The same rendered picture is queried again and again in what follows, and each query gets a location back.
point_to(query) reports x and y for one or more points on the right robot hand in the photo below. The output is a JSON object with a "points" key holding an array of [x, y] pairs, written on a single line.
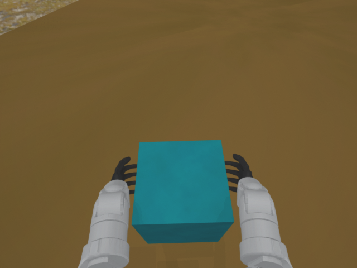
{"points": [[243, 172]]}

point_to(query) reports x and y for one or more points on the right robot forearm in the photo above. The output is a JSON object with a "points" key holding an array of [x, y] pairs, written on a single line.
{"points": [[261, 243]]}

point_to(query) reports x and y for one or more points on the left robot hand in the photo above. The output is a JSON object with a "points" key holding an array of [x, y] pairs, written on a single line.
{"points": [[120, 170]]}

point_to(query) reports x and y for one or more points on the carton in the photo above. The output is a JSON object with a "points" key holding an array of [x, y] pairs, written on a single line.
{"points": [[181, 192]]}

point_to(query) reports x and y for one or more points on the left robot forearm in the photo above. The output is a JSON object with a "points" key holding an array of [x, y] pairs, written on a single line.
{"points": [[107, 245]]}

